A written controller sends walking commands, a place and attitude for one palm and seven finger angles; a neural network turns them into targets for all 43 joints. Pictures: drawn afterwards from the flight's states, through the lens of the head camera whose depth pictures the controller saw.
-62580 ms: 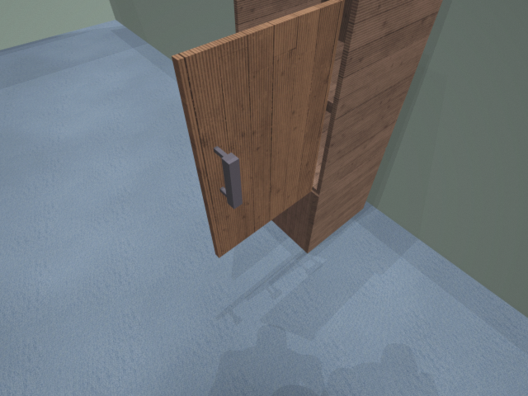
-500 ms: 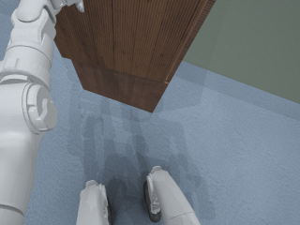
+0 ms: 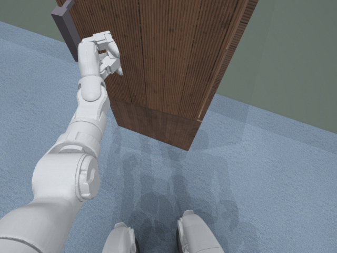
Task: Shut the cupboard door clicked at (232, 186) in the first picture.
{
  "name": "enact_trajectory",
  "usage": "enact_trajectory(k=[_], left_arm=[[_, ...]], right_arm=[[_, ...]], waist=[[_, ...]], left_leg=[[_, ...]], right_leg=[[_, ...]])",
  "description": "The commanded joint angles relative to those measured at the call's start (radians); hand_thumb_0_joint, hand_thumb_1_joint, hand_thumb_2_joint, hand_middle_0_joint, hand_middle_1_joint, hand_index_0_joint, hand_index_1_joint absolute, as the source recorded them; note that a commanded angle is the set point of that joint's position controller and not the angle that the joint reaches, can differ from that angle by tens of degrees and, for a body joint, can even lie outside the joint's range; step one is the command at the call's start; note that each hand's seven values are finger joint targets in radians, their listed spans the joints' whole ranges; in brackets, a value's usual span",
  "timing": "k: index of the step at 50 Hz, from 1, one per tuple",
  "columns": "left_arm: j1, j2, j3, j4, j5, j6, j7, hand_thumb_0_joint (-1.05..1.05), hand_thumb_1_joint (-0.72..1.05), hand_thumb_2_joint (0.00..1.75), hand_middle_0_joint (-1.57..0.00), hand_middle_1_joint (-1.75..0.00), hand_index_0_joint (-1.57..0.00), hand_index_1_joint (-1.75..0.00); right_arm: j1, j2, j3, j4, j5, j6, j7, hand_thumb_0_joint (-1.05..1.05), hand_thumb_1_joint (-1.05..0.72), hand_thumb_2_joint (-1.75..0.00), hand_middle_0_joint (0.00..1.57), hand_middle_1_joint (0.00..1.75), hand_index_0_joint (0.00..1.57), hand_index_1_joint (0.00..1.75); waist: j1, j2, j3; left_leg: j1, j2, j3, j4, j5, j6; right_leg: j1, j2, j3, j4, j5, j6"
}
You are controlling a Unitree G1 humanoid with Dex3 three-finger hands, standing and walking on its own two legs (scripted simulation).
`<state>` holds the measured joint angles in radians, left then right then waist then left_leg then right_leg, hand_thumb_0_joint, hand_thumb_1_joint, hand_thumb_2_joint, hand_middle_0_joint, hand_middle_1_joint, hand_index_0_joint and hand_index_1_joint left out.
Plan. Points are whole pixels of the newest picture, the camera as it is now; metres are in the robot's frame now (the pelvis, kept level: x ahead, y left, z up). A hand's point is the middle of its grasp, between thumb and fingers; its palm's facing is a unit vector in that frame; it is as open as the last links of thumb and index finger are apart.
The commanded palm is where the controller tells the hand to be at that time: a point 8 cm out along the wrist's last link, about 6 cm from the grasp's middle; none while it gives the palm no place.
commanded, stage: pull the fist back off the door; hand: left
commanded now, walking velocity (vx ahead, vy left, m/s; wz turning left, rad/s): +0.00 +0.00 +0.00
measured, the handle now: (75, 32) +0.64 +0.14 +0.07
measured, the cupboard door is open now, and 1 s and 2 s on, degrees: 5 5 5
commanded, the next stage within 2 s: draw the hand back to the body in 0.30 s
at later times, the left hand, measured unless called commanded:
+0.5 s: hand (118, 77) +0.49 +0.04 +0.08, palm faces +0.01 -1.00 -0.05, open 3.1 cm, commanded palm +0.44 +0.11 +0.09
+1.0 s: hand (54, 128) +0.35 +0.13 +0.15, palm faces +0.01 -0.99 -0.13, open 3.1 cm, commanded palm +0.31 +0.19 +0.17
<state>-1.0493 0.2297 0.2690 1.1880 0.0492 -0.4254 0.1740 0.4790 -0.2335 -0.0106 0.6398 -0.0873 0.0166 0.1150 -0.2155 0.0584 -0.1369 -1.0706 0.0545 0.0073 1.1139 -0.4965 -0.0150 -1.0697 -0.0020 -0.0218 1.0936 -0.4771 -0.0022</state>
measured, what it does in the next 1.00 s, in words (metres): rises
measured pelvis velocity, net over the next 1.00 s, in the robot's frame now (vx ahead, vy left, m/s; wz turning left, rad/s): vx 0.01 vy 0.00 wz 0.01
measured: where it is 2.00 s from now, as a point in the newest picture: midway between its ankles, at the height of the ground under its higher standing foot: outside the picture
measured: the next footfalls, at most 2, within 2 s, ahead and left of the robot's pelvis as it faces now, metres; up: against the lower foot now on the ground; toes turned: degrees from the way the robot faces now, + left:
none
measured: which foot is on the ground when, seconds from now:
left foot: down 0.00-1.00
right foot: down 0.00-1.00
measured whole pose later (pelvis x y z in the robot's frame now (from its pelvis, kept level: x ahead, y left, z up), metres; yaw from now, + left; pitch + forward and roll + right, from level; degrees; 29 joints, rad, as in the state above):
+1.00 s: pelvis +0.01 +0.00 +0.07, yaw +1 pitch +5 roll +1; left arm -0.14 0.19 0.05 0.30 -0.10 -0.23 -0.02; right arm 0.25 -0.25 -0.01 0.55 0.05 0.03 -0.04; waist -0.03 0.03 -0.07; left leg -0.44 0.03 0.03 0.71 -0.37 -0.02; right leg -0.46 -0.02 -0.01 0.73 -0.38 0.00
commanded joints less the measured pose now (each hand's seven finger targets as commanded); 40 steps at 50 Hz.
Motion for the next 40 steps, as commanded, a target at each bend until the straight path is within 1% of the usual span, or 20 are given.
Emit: enact_trajectory(k=[1, 3, 7, 9, 11, 12, 13, 15, 20, 21, 24, 26, 27, 30, 32, 33, 35, 37, 38, 40], left_arm=[[-0.396, 0.017, -0.077, -0.293, -0.028, -0.097, -0.007, 0.00, 0.90, 0.90, -1.30, -1.50, -1.30, -1.50], [-0.341, -0.014, -0.098, -0.345, -0.035, -0.123, -0.004, 0.00, 0.90, 0.90, -1.30, -1.50, -1.30, -1.50], [-0.280, -0.040, -0.134, -0.379, -0.023, -0.146, 0.008, 0.00, 0.90, 0.90, -1.30, -1.50, -1.30, -1.50], [-0.259, -0.053, -0.148, -0.355, -0.016, -0.141, 0.017, 0.00, 0.90, 0.90, -1.30, -1.50, -1.30, -1.50], [-0.277, -0.066, -0.163, -0.407, -0.018, -0.148, 0.027, 0.00, 0.90, 0.90, -1.30, -1.50, -1.30, -1.50], [-0.268, -0.046, -0.141, -0.397, -0.022, -0.148, 0.033, 0.00, 0.90, 0.90, -1.30, -1.50, -1.30, -1.50], [-0.279, -0.068, -0.165, -0.379, -0.024, -0.146, 0.033, 0.00, 0.90, 0.90, -1.30, -1.50, -1.30, -1.50], [-0.302, -0.032, -0.134, -0.348, -0.023, -0.148, 0.042, 0.00, 0.90, 0.90, -1.30, -1.50, -1.30, -1.50], [-0.309, 0.031, -0.090, -0.257, -0.020, -0.143, 0.030, 0.00, 0.90, 0.90, -1.30, -1.50, -1.30, -1.50], [-0.318, 0.023, -0.094, -0.254, -0.021, -0.146, 0.023, 0.00, 0.90, 0.90, -1.30, -1.50, -1.30, -1.50], [-0.176, 0.074, -0.043, -0.350, -0.050, -0.136, -0.016, 0.00, 0.90, 0.90, -1.30, -1.50, -1.30, -1.50], [-0.043, 0.065, -0.045, -0.428, -0.080, -0.110, -0.049, 0.00, 0.90, 0.90, -1.30, -1.50, -1.30, -1.50], [0.016, 0.045, -0.066, -0.477, -0.093, -0.092, -0.068, 0.00, 0.90, 0.90, -1.30, -1.50, -1.30, -1.50], [0.085, 0.016, -0.115, -0.617, -0.125, -0.041, -0.099, 0.00, 0.90, 0.90, -1.30, -1.50, -1.30, -1.50], [0.109, 0.023, -0.123, -0.723, -0.150, -0.030, -0.113, 0.00, 0.90, 0.90, -1.30, -1.50, -1.30, -1.50], [0.138, 0.010, -0.139, -0.761, -0.159, -0.024, -0.119, 0.00, 0.90, 0.90, -1.30, -1.50, -1.30, -1.50], [0.182, 0.023, -0.138, -0.804, -0.168, -0.019, -0.129, 0.00, 0.90, 0.90, -1.30, -1.50, -1.30, -1.50], [0.234, 0.032, -0.147, -0.842, -0.164, -0.014, -0.141, 0.00, 0.90, 0.90, -1.30, -1.50, -1.30, -1.50], [0.280, 0.020, -0.159, -0.842, -0.166, -0.003, -0.148, 0.00, 0.90, 0.90, -1.30, -1.50, -1.30, -1.50], [0.380, 0.033, -0.150, -0.880, -0.175, 0.019, -0.167, 0.00, 0.90, 0.90, -1.30, -1.50, -1.30, -1.50]], right_arm=[[0.152, -0.154, -0.075, -0.048, 0.008, -0.004, -0.014, 0.00, -0.90, -0.90, 0.20, 0.30, 0.20, 0.30], [0.132, -0.149, -0.083, -0.047, 0.009, -0.004, -0.016, 0.00, -0.90, -0.90, 0.20, 0.30, 0.20, 0.30], [0.093, -0.145, -0.087, -0.041, 0.016, 0.000, -0.023, 0.00, -0.90, -0.90, 0.20, 0.30, 0.20, 0.30], [0.073, -0.144, -0.086, -0.045, 0.019, 0.007, -0.027, 0.00, -0.90, -0.90, 0.20, 0.30, 0.20, 0.30], [0.056, -0.142, -0.085, -0.054, 0.017, 0.008, -0.033, 0.00, -0.90, -0.90, 0.20, 0.30, 0.20, 0.30], [0.040, -0.142, -0.084, -0.051, 0.021, 0.009, -0.038, 0.00, -0.90, -0.90, 0.20, 0.30, 0.20, 0.30], [0.030, -0.137, -0.079, -0.050, 0.020, 0.010, -0.040, 0.00, -0.90, -0.90, 0.20, 0.30, 0.20, 0.30], [0.014, -0.139, -0.077, -0.046, 0.021, 0.009, -0.049, 0.00, -0.90, -0.90, 0.20, 0.30, 0.20, 0.30], [-0.010, -0.139, -0.063, -0.047, 0.019, 0.008, -0.062, 0.00, -0.90, -0.90, 0.20, 0.30, 0.20, 0.30], [-0.009, -0.140, -0.063, -0.052, 0.019, 0.006, -0.064, 0.00, -0.90, -0.90, 0.20, 0.30, 0.20, 0.30], [-0.016, -0.142, -0.062, -0.094, 0.032, 0.011, -0.062, 0.00, -0.90, -0.90, 0.20, 0.30, 0.20, 0.30], [-0.013, -0.140, -0.062, -0.128, 0.044, 0.015, -0.064, 0.00, -0.90, -0.90, 0.20, 0.30, 0.20, 0.30], [-0.023, -0.135, -0.061, -0.142, 0.057, 0.017, -0.066, 0.00, -0.90, -0.90, 0.20, 0.30, 0.20, 0.30], [-0.038, -0.136, -0.063, -0.161, 0.080, 0.017, -0.079, 0.00, -0.90, -0.90, 0.20, 0.30, 0.20, 0.30], [-0.055, -0.135, -0.060, -0.165, 0.093, 0.007, -0.095, 0.00, -0.90, -0.90, 0.20, 0.30, 0.20, 0.30], [-0.069, -0.130, -0.059, -0.165, 0.097, 0.001, -0.101, 0.00, -0.90, -0.90, 0.20, 0.30, 0.20, 0.30], [-0.086, -0.129, -0.055, -0.158, 0.102, -0.013, -0.109, 0.00, -0.90, -0.90, 0.20, 0.30, 0.20, 0.30], [-0.114, -0.125, -0.048, -0.155, 0.107, -0.025, -0.118, 0.00, -0.90, -0.90, 0.20, 0.30, 0.20, 0.30], [-0.123, -0.123, -0.046, -0.154, 0.108, -0.030, -0.118, 0.00, -0.90, -0.90, 0.20, 0.30, 0.20, 0.30], [-0.151, -0.124, -0.043, -0.169, 0.113, -0.039, -0.119, 0.00, -0.90, -0.90, 0.20, 0.30, 0.20, 0.30]], waist=[[-0.014, 0.004, -0.497], [0.003, 0.016, -0.532], [0.012, 0.019, -0.506], [0.012, -0.026, -0.459], [0.017, 0.002, -0.482], [0.022, -0.002, -0.495], [0.013, -0.024, -0.467], [0.006, -0.079, -0.447], [0.007, -0.104, -0.447], [0.007, -0.073, -0.460], [0.087, -0.035, -0.569], [0.116, -0.074, -0.587], [0.123, -0.093, -0.563], [0.112, -0.148, -0.451], [0.115, -0.154, -0.427], [0.121, -0.120, -0.398], [0.126, -0.134, -0.341], [0.136, -0.065, -0.296], [0.139, -0.068, -0.268], [0.167, -0.048, -0.253]], left_leg=[[0.354, -0.061, 0.003, -0.093, 0.385, 0.033], [0.412, -0.058, -0.002, -0.093, 0.436, 0.027], [0.437, -0.057, 0.002, -0.095, 0.447, 0.024], [0.408, -0.058, 0.001, -0.107, 0.399, 0.026], [0.435, -0.062, 0.003, -0.109, 0.412, 0.028], [0.438, -0.060, 0.003, -0.107, 0.412, 0.024], [0.417, -0.062, 0.002, -0.110, 0.382, 0.026], [0.360, -0.067, 0.007, -0.110, 0.328, 0.033], [0.286, -0.076, 0.009, -0.108, 0.266, 0.038], [0.305, -0.075, 0.006, -0.107, 0.274, 0.036], [0.381, -0.073, 0.019, -0.140, 0.342, 0.028], [0.406, -0.073, 0.026, -0.173, 0.391, 0.030], [0.405, -0.071, 0.037, -0.192, 0.383, 0.031], [0.432, -0.067, 0.042, -0.255, 0.317, 0.038], [0.479, -0.065, 0.043, -0.289, 0.303, 0.041], [0.504, -0.064, 0.043, -0.304, 0.300, 0.041], [0.530, -0.063, 0.039, -0.333, 0.273, 0.042], [0.569, -0.062, 0.039, -0.362, 0.265, 0.040], [0.582, -0.061, 0.036, -0.376, 0.255, 0.039], [0.607, -0.063, 0.038, -0.402, 0.265, 0.038]], right_leg=[[0.329, 0.037, -0.012, -0.144, 0.474, -0.010], [0.332, 0.035, -0.018, -0.133, 0.504, -0.011], [0.326, 0.027, -0.016, -0.131, 0.513, -0.010], [0.328, 0.027, -0.016, -0.139, 0.478, -0.008], [0.335, 0.024, -0.015, -0.135, 0.488, -0.010], [0.339, 0.021, -0.012, -0.134, 0.488, -0.009], [0.339, 0.022, -0.011, -0.139, 0.471, -0.006], [0.361, 0.020, 0.001, -0.148, 0.451, 0.000], [0.388, 0.014, 0.019, -0.149, 0.418, 0.003], [0.368, 0.014, 0.015, -0.141, 0.413, -0.001], [0.473, 0.016, 0.016, -0.147, 0.475, -0.009], [0.560, 0.022, 0.014, -0.166, 0.541, -0.011], [0.587, 0.023, 0.016, -0.191, 0.552, -0.008], [0.613, 0.029, 0.011, -0.270, 0.499, 0.000], [0.636, 0.030, 0.012, -0.307, 0.474, 0.003], [0.637, 0.031, 0.009, -0.320, 0.467, 0.000], [0.634, 0.031, 0.005, -0.352, 0.421, 0.002], [0.620, 0.028, 0.001, -0.370, 0.390, -0.003], [0.617, 0.028, -0.007, -0.379, 0.372, -0.004], [0.647, 0.026, -0.008, -0.393, 0.374, -0.009]])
